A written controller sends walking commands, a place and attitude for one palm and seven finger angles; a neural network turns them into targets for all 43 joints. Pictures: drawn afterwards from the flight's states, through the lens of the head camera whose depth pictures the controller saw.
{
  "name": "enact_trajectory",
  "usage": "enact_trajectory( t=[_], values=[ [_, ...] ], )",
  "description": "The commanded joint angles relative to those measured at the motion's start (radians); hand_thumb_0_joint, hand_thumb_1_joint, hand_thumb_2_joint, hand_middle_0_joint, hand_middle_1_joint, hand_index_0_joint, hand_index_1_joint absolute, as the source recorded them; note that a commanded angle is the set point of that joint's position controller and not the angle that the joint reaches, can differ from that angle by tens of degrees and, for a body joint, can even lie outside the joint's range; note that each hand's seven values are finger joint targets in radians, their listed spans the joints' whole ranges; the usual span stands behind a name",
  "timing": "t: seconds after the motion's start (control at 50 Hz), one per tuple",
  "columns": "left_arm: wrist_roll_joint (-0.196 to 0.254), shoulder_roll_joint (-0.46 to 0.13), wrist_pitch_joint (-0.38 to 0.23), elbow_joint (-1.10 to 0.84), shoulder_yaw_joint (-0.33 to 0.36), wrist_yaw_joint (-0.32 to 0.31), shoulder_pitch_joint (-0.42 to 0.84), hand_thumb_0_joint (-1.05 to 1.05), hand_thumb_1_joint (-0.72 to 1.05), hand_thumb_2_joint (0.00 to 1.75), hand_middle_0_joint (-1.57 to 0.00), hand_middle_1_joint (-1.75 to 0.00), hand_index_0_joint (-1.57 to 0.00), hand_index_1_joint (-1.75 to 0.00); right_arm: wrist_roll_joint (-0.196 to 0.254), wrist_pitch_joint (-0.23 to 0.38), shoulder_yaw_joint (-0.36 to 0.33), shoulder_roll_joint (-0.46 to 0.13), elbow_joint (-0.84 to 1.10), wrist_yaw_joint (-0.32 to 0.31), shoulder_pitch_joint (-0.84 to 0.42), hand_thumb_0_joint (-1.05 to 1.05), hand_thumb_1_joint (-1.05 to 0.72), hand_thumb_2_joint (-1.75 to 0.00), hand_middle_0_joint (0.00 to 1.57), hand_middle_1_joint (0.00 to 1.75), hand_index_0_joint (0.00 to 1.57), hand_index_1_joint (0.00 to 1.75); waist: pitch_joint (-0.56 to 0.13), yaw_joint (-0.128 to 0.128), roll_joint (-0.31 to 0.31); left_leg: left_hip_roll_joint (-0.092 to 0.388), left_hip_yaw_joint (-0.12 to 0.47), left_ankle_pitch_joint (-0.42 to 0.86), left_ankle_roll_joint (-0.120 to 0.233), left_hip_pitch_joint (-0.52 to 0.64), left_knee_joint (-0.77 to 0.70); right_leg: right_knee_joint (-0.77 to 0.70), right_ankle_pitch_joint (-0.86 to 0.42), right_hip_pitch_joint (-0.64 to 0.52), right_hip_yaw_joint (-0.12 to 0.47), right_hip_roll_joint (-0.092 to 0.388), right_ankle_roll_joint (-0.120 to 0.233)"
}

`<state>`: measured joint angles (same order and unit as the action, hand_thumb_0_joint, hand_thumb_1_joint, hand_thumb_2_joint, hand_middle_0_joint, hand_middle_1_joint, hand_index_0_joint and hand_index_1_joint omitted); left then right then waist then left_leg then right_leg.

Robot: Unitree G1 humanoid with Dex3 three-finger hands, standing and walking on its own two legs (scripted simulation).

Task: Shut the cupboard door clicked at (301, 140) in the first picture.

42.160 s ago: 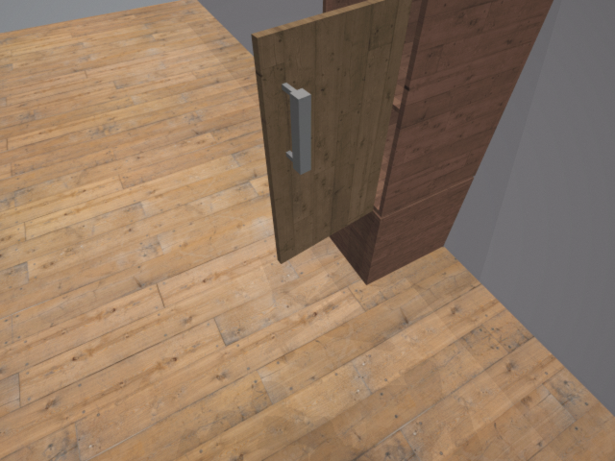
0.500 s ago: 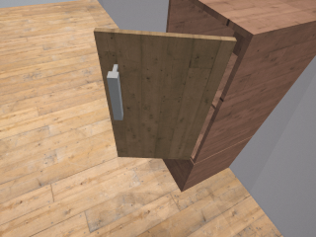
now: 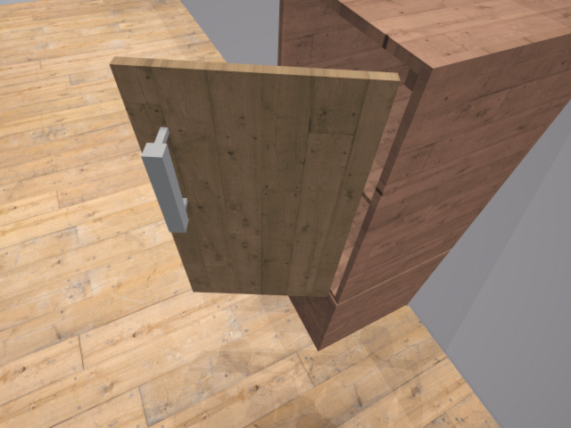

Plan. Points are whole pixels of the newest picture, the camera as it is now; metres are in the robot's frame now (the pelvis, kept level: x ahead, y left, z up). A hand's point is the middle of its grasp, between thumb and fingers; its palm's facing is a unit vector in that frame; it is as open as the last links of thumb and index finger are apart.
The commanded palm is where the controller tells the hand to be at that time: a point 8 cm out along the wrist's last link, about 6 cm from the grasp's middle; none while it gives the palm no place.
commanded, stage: come to a stop and stand still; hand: left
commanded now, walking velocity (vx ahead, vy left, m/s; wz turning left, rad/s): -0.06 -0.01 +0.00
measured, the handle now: (171, 182) +0.42 +0.20 +0.09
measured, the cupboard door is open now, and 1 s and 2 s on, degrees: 62 62 62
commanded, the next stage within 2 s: look again from close up in 0.64 s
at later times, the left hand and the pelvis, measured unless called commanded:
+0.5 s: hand out of the picture -0.01 +0.19 -0.15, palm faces +0.01 -0.96 -0.27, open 7.4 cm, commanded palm none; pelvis -0.03 +0.00 +0.01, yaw -1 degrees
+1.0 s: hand out of the picture -0.01 +0.16 -0.16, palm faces -0.01 -0.98 -0.19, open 7.4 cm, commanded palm none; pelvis -0.01 -0.01 +0.01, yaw +0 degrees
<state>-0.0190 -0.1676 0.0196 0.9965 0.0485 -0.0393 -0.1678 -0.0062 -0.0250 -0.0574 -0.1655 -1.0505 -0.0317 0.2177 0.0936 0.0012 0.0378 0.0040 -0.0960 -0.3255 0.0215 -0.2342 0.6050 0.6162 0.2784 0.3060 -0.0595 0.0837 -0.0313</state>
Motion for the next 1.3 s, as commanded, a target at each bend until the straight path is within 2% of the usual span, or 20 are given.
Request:
enact_trajectory(
  t=[0.0,0.04,0.06,0.1,0.12,0.14,0.16,0.18,0.2,0.22,0.26,0.3,0.34,0.4,0.48,0.58,0.72,0.86,1.12,1.28],
  values=[
    [-0.001,-0.081,0.018,-0.067,0.019,-0.012,-0.011,0.00,0.90,0.90,-0.20,-0.30,-0.20,-0.30,-0.018,0.015,-0.018,-0.124,0.064,0.001,0.036,0.00,-0.90,-0.90,0.20,0.30,0.20,0.30,-0.043,0.002,-0.285,0.250,0.228,0.680,0.138,-0.038,-0.273,0.197,0.184,-0.020,0.009,-0.037,0.011],
    [0.002,-0.065,0.017,-0.062,0.014,-0.008,-0.048,0.00,0.90,0.90,-0.20,-0.30,-0.20,-0.30,-0.023,0.018,-0.017,-0.137,0.084,-0.003,-0.004,0.00,-0.90,-0.90,0.20,0.30,0.20,0.30,-0.060,-0.020,-0.224,0.249,0.221,0.773,0.175,0.042,-0.226,0.203,0.224,0.019,0.037,-0.041,0.023],
    [0.002,-0.063,0.010,-0.057,0.011,-0.007,-0.060,0.00,0.90,0.90,-0.20,-0.30,-0.20,-0.30,-0.023,0.019,-0.018,-0.143,0.086,-0.004,-0.004,0.00,-0.90,-0.90,0.20,0.30,0.20,0.30,-0.084,-0.017,-0.209,0.237,0.205,0.821,0.166,0.096,-0.194,0.142,0.187,0.016,0.027,-0.043,0.023],
    [0.001,-0.062,-0.004,-0.043,0.006,-0.005,-0.104,0.00,0.90,0.90,-0.20,-0.30,-0.20,-0.30,-0.016,0.019,-0.021,-0.150,0.084,-0.003,-0.005,0.00,-0.90,-0.90,0.20,0.30,0.20,0.30,-0.146,-0.029,-0.155,0.202,0.171,0.774,0.123,0.155,-0.136,-0.055,0.029,-0.066,0.009,-0.042,0.015],
    [-0.002,-0.074,-0.014,-0.035,0.004,-0.005,-0.129,0.00,0.90,0.90,-0.20,-0.30,-0.20,-0.30,-0.009,0.020,-0.020,-0.136,0.082,-0.002,-0.005,0.00,-0.90,-0.90,0.20,0.30,0.20,0.30,-0.152,-0.035,-0.094,0.165,0.155,0.670,0.084,0.150,-0.088,-0.192,-0.135,-0.111,0.029,-0.030,0.015],
    [-0.005,-0.125,-0.049,-0.008,-0.001,-0.037,-0.226,0.00,0.90,0.90,-0.20,-0.30,-0.20,-0.30,0.021,0.050,-0.019,-0.170,0.155,0.006,-0.056,0.00,-0.90,-0.90,0.20,0.30,0.20,0.30,-0.258,-0.055,-0.080,0.153,0.100,0.730,0.020,0.164,0.123,-0.224,-0.524,-0.135,0.121,0.051,0.029],
    [-0.003,-0.190,-0.061,-0.069,0.005,-0.032,-0.136,0.00,0.90,0.90,-0.20,-0.30,-0.20,-0.30,0.007,0.050,-0.009,-0.101,0.198,0.021,0.004,0.00,-0.90,-0.90,0.20,0.30,0.20,0.30,-0.237,0.008,0.011,0.052,0.092,0.166,-0.014,-0.024,0.065,-0.160,-0.594,-0.198,0.250,0.177,0.117],
    [-0.002,-0.185,-0.068,-0.082,-0.004,-0.027,-0.103,0.00,0.90,0.90,-0.20,-0.30,-0.20,-0.30,0.002,0.037,0.005,-0.076,0.187,0.025,0.004,0.00,-0.90,-0.90,0.20,0.30,0.20,0.30,-0.238,0.018,0.033,0.033,0.077,-0.045,-0.020,-0.059,-0.007,-0.131,-0.606,-0.226,0.256,0.187,0.163],
    [-0.003,-0.179,-0.069,-0.089,-0.005,-0.026,-0.096,0.00,0.90,0.90,-0.20,-0.30,-0.20,-0.30,0.001,0.031,0.007,-0.069,0.177,0.027,0.022,0.00,-0.90,-0.90,0.20,0.30,0.20,0.30,-0.230,0.031,0.082,0.025,0.067,0.014,-0.014,-0.029,-0.064,-0.104,-0.618,-0.212,0.229,0.157,0.158],
    [-0.001,-0.163,-0.070,-0.090,-0.008,-0.024,-0.084,0.00,0.90,0.90,-0.20,-0.30,-0.20,-0.30,-0.002,0.033,0.009,-0.071,0.163,0.026,0.045,0.00,-0.90,-0.90,0.20,0.30,0.20,0.30,-0.213,0.039,0.038,0.034,0.066,0.125,-0.009,0.033,-0.119,-0.068,-0.641,-0.179,0.179,0.119,0.135],
    [0.003,-0.142,-0.049,-0.090,-0.022,-0.020,-0.097,0.00,0.90,0.90,-0.20,-0.30,-0.20,-0.30,-0.005,0.040,0.011,-0.108,0.156,0.021,0.038,0.00,-0.90,-0.90,0.20,0.30,0.20,0.30,-0.142,0.018,-0.088,0.113,0.139,0.412,0.025,0.085,-0.133,-0.069,-0.308,-0.073,0.097,0.025,0.073],
    [0.002,-0.122,-0.039,-0.073,-0.035,-0.016,-0.122,0.00,0.90,0.90,-0.20,-0.30,-0.20,-0.30,-0.002,0.037,0.019,-0.119,0.161,0.017,0.000,0.00,-0.90,-0.90,0.20,0.30,0.20,0.30,-0.056,0.000,-0.026,0.120,0.158,0.277,0.039,0.020,-0.173,-0.145,-0.103,-0.048,0.096,0.000,0.061],
    [0.002,-0.126,-0.038,-0.065,-0.041,-0.008,-0.118,0.00,0.90,0.90,-0.20,-0.30,-0.20,-0.30,-0.004,0.032,0.026,-0.114,0.154,0.021,0.000,0.00,-0.90,-0.90,0.20,0.30,0.20,0.30,0.012,0.006,-0.002,0.091,0.142,0.087,0.024,-0.014,-0.219,-0.208,0.012,0.001,0.136,0.016,0.070],
    [0.000,-0.141,-0.034,-0.058,-0.041,-0.001,-0.126,0.00,0.90,0.90,-0.20,-0.30,-0.20,-0.30,-0.010,0.028,0.029,-0.114,0.130,0.028,0.025,0.00,-0.90,-0.90,0.20,0.30,0.20,0.30,0.045,0.012,-0.006,0.073,0.139,-0.076,0.017,-0.025,-0.264,-0.266,0.218,0.064,0.156,0.013,0.073],
    [0.000,-0.152,-0.037,-0.048,-0.036,0.003,-0.145,0.00,0.90,0.90,-0.20,-0.30,-0.20,-0.30,-0.013,0.031,0.034,-0.116,0.103,0.030,0.066,0.00,-0.90,-0.90,0.20,0.30,0.20,0.30,0.002,0.012,0.020,0.061,0.120,-0.067,0.014,-0.010,-0.254,-0.295,0.277,0.066,0.170,0.023,0.074],
    [0.004,-0.145,-0.041,-0.016,-0.039,0.006,-0.162,0.00,0.90,0.90,-0.20,-0.30,-0.20,-0.30,-0.011,0.042,0.046,-0.107,0.057,0.027,0.094,0.00,-0.90,-0.90,0.20,0.30,0.20,0.30,-0.006,0.004,-0.039,0.070,0.136,-0.051,0.015,-0.033,-0.285,-0.284,0.212,0.026,0.158,0.021,0.076],
    [0.009,-0.123,-0.049,0.039,-0.049,0.005,-0.172,0.00,0.90,0.90,-0.20,-0.30,-0.20,-0.30,-0.005,0.054,0.057,-0.083,-0.016,0.019,0.136,0.00,-0.90,-0.90,0.20,0.30,0.20,0.30,-0.009,-0.004,-0.035,0.082,0.134,0.036,0.012,-0.023,-0.291,-0.278,0.085,-0.037,0.135,0.026,0.077],
    [0.012,-0.103,-0.056,0.084,-0.053,0.000,-0.181,0.00,0.90,0.90,-0.20,-0.30,-0.20,-0.30,0.000,0.066,0.061,-0.074,-0.062,0.009,0.152,0.00,-0.90,-0.90,0.20,0.30,0.20,0.30,-0.067,-0.008,-0.049,0.094,0.121,0.191,0.011,0.027,-0.260,-0.242,-0.112,-0.109,0.119,0.030,0.075],
    [0.005,-0.087,-0.053,0.099,-0.050,-0.004,-0.170,0.00,0.90,0.90,-0.20,-0.30,-0.20,-0.30,0.000,0.061,0.054,-0.059,-0.077,0.001,0.111,0.00,-0.90,-0.90,0.20,0.30,0.20,0.30,-0.014,-0.004,-0.027,0.100,0.114,0.235,0.011,0.064,-0.260,-0.250,-0.180,-0.086,0.111,0.028,0.066],
    [0.006,-0.104,-0.054,0.097,-0.046,-0.002,-0.159,0.00,0.90,0.90,-0.20,-0.30,-0.20,-0.30,-0.003,0.064,0.054,-0.088,-0.066,-0.001,0.081,0.00,-0.90,-0.90,0.20,0.30,0.20,0.30,-0.055,-0.002,-0.041,0.103,0.115,0.270,0.010,0.099,-0.264,-0.245,-0.213,-0.111,0.118,0.028,0.066]
  ],
)
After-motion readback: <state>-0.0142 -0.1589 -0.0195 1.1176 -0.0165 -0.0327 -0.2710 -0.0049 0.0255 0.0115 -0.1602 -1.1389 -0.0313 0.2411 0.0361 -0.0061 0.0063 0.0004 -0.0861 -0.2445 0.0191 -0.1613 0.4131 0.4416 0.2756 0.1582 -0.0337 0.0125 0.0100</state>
